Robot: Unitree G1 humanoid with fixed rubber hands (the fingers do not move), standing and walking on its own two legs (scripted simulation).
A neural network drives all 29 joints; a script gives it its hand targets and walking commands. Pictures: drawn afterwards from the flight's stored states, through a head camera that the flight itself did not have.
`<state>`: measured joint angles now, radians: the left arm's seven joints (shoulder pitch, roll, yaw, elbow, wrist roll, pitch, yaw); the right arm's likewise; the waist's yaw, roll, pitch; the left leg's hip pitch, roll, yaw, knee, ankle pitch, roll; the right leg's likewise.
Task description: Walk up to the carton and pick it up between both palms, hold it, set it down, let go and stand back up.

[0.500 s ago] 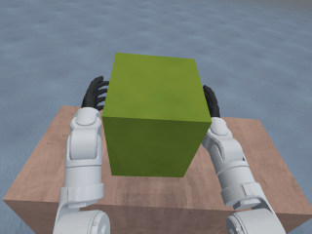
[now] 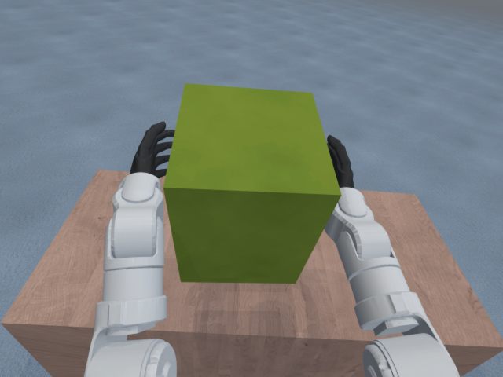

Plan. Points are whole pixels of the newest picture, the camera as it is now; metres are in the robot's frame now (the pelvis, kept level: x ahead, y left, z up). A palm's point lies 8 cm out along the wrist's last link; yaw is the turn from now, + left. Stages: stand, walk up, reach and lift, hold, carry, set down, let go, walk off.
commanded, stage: hold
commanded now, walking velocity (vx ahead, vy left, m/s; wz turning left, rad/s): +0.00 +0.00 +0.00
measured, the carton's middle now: (244, 190) +0.38 +0.00 +0.14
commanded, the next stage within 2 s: none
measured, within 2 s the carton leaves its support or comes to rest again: neither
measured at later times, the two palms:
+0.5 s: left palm (147, 182) +0.36 +0.14 +0.18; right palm (335, 194) +0.36 -0.15 +0.16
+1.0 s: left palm (148, 178) +0.36 +0.14 +0.18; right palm (338, 188) +0.36 -0.15 +0.17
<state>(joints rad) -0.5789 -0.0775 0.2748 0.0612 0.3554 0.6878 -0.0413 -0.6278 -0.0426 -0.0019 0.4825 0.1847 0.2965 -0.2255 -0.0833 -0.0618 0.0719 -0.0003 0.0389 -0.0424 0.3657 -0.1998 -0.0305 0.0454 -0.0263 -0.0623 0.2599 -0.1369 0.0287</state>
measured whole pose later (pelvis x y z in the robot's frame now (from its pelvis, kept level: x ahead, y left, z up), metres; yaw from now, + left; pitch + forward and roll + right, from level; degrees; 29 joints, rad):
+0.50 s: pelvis +0.00 -0.01 +0.00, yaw +0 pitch -9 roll -1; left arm -0.59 -0.08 0.29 0.09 0.36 0.69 -0.06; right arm -0.62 -0.04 0.00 0.49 0.16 0.30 -0.23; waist -0.07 -0.05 0.10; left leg 0.00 0.04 -0.05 0.35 -0.18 -0.04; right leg 0.04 -0.02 -0.07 0.26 -0.13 0.02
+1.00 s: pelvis +0.00 -0.01 +0.00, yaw +0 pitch -10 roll -1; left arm -0.57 -0.07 0.28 0.08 0.35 0.68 -0.05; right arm -0.62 -0.05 0.01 0.47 0.18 0.30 -0.24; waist -0.08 -0.06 0.08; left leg 0.00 0.04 -0.05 0.36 -0.19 -0.04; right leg 0.05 -0.02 -0.07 0.26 -0.14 0.02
